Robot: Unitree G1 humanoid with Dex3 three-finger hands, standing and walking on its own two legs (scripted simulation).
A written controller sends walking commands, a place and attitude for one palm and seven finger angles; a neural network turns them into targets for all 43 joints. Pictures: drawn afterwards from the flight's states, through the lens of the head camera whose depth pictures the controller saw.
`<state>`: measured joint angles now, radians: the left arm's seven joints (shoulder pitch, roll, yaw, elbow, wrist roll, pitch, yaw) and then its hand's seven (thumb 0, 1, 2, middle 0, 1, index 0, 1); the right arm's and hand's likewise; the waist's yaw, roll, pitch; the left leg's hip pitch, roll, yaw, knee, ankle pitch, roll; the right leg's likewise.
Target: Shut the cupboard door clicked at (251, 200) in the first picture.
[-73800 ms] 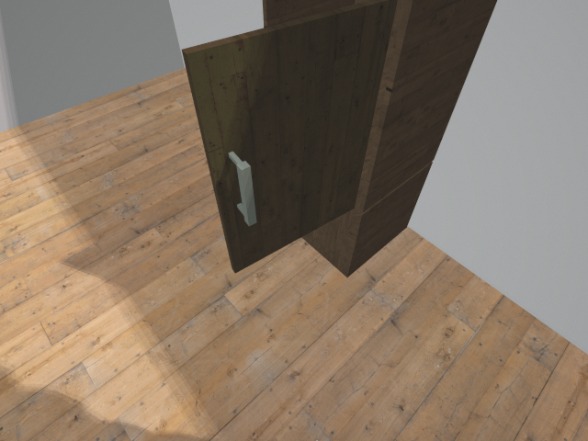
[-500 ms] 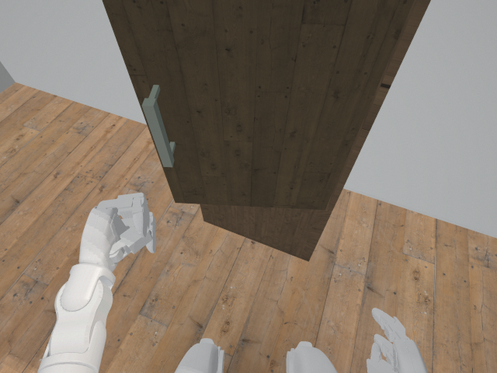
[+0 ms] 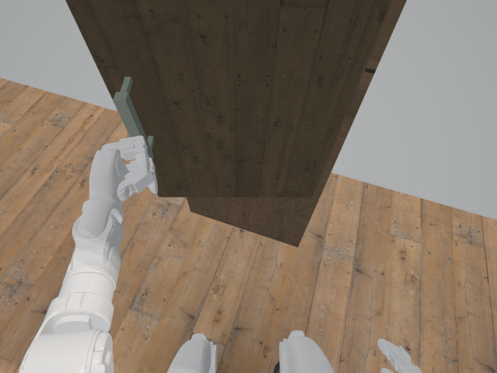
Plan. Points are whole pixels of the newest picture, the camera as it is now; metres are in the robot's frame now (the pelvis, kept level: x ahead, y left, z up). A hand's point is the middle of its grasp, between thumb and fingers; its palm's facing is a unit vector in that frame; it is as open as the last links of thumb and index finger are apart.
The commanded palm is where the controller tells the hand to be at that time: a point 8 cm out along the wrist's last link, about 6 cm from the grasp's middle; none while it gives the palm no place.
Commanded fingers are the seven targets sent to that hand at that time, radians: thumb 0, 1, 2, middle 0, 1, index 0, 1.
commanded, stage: bring the fist close to the handle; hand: left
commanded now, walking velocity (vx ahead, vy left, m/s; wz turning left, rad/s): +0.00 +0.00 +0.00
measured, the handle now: (138, 123) +0.53 +0.20 +0.05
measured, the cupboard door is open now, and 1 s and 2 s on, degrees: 20 16 3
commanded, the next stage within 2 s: push the door shut along its arc in 0.46 s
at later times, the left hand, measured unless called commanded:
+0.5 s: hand (149, 167) +0.43 +0.17 +0.06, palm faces +0.00 -1.00 -0.02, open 3.1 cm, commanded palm +0.41 +0.22 +0.06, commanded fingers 0.00 0.90 0.90 -1.30 -1.50 -1.30 -1.50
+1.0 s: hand (152, 143) +0.48 +0.17 +0.06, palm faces -0.11 -0.99 -0.02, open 3.1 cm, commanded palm +0.47 +0.21 +0.06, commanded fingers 0.00 0.90 0.90 -1.30 -1.50 -1.30 -1.50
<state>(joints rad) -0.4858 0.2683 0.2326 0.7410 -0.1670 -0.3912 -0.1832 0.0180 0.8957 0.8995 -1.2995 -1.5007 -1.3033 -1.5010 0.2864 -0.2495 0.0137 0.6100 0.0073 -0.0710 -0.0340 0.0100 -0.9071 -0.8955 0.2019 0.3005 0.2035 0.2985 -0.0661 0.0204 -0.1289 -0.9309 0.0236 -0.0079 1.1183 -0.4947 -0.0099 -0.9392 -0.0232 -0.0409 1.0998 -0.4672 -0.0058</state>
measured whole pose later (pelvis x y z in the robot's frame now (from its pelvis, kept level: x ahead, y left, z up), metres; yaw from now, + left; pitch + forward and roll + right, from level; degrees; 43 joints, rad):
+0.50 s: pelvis +0.00 +0.00 +0.00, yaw +0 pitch +18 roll -1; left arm -0.56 0.29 0.28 0.88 -0.15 -0.47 -0.20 0.02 0.90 0.90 -1.30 -1.50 -1.30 -1.50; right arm 0.32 -0.25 0.00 0.63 0.00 -0.02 -0.02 0.01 -0.91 -0.90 0.20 0.30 0.20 0.30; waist -0.08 0.02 -0.13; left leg -0.95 0.03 0.00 1.11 -0.49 -0.01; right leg -0.96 -0.02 -0.04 1.09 -0.45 0.00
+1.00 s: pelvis -0.01 +0.01 -0.01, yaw +0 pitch +22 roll -2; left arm -0.84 0.43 0.31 1.11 -0.14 -0.44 -0.32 0.02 0.90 0.90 -1.32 -1.50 -1.31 -1.50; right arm 0.32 -0.27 0.02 0.63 0.00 -0.02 -0.02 0.01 -0.91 -0.90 0.20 0.30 0.20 0.30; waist -0.13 0.03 -0.12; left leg -1.07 0.03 -0.02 1.19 -0.50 0.00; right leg -1.06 -0.02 -0.05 1.14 -0.46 0.00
